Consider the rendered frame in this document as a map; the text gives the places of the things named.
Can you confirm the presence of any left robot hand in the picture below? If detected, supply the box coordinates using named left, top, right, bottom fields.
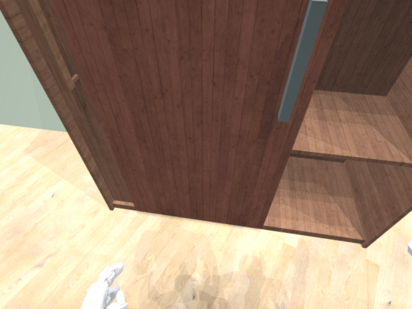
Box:
left=81, top=263, right=128, bottom=309

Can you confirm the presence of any handle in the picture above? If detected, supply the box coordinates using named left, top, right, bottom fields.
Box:
left=18, top=0, right=75, bottom=91
left=278, top=0, right=328, bottom=122

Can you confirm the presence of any wardrobe door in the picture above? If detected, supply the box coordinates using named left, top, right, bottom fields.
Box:
left=15, top=0, right=133, bottom=203
left=52, top=0, right=348, bottom=228

